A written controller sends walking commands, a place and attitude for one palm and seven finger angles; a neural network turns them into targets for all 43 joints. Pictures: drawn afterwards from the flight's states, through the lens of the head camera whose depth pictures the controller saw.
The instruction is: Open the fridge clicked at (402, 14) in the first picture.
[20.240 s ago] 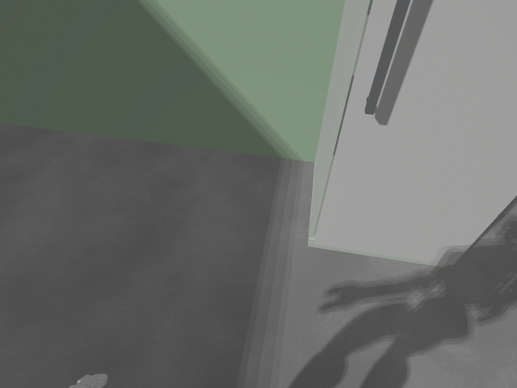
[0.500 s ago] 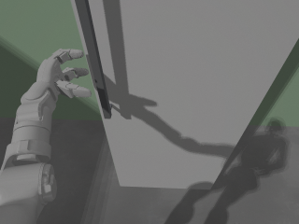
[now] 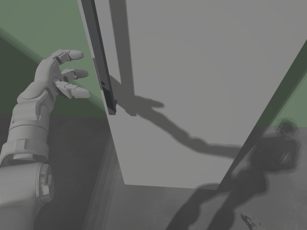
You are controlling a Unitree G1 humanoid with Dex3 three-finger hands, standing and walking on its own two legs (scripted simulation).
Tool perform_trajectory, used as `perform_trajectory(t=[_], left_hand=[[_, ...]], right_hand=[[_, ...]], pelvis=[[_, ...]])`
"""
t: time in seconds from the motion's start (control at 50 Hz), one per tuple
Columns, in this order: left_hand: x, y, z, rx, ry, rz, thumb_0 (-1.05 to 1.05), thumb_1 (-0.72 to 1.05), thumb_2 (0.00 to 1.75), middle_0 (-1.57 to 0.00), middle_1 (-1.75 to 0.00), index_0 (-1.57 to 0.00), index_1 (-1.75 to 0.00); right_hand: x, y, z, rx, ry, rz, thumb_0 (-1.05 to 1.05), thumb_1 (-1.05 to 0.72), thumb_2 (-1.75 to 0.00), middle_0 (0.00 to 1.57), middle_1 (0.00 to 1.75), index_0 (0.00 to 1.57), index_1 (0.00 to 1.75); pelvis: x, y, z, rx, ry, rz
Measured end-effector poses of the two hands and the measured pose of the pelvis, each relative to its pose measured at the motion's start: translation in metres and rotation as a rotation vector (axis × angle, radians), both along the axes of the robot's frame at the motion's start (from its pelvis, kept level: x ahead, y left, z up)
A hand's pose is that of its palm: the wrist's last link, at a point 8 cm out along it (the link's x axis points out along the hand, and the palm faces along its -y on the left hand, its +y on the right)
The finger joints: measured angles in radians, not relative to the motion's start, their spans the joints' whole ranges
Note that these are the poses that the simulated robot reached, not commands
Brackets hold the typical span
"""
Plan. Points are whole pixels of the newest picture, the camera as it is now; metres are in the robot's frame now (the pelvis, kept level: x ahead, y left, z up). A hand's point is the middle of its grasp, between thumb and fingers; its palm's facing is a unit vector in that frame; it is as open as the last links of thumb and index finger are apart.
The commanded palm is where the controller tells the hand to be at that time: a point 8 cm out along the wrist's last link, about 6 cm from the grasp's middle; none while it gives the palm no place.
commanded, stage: move the hooked fingers beside the handle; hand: left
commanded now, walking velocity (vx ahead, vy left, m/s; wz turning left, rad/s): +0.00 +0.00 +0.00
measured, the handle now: (99, 40) +0.51 +0.15 +0.27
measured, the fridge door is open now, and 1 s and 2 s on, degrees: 0 0 0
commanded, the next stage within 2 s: feel for the door with the fingertips in 0.02 s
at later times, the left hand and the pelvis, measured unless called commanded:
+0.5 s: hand (91, 74) +0.44 +0.17 +0.21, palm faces -0.04 -1.00 +0.02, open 14.0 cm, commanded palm +0.42 +0.23 +0.21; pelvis +0.01 +0.02 +0.00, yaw -1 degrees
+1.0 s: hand (91, 69) +0.46 +0.18 +0.21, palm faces +0.01 -1.00 +0.00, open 13.7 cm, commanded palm +0.45 +0.23 +0.21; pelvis +0.01 +0.01 +0.00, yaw +0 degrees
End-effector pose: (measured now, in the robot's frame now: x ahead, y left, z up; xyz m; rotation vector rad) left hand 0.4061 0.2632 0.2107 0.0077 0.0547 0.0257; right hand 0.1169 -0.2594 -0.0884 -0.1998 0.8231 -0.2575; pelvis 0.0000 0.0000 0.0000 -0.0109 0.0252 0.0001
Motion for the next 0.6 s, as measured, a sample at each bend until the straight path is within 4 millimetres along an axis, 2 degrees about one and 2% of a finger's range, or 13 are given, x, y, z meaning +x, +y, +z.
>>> perform_trajectory(t=[0.16, 0.34, 0.48, 0.6], left_hand=[[0.009, 0.000, 0.008, -0.003, -0.057, -0.014, -0.01, -0.50, 0.30, -0.30, -1.20, -0.30, -1.20], [0.016, -0.010, -0.003, -0.001, -0.023, -0.040, -0.01, -0.50, 0.30, -0.30, -1.20, -0.30, -1.20], [0.017, -0.032, -0.002, -0.036, -0.060, -0.069, -0.01, -0.50, 0.30, -0.30, -1.20, -0.30, -1.20], [0.018, -0.035, -0.005, -0.014, -0.020, -0.027, -0.01, -0.50, 0.30, -0.31, -1.20, -0.31, -1.20]], right_hand=[[-0.022, 0.003, -0.005, 0.002, 0.052, -0.025, 0.01, -0.90, -0.90, 0.20, 0.30, 0.21, 0.30], [-0.038, 0.007, -0.011, 0.008, 0.098, -0.057, 0.01, -0.90, -0.90, 0.20, 0.30, 0.20, 0.30], [-0.026, 0.016, -0.008, 0.021, 0.071, -0.049, 0.01, -0.90, -0.90, 0.20, 0.30, 0.20, 0.30], [-0.007, 0.023, -0.004, 0.037, 0.024, -0.030, 0.01, -0.90, -0.90, 0.20, 0.30, 0.20, 0.30]], pelvis=[[0.002, 0.004, 0.000, -0.003, 0.008, -0.007], [0.007, 0.012, 0.000, -0.005, 0.010, -0.014], [0.011, 0.016, 0.001, -0.005, 0.003, -0.024], [0.013, 0.016, 0.002, -0.003, -0.004, -0.027]])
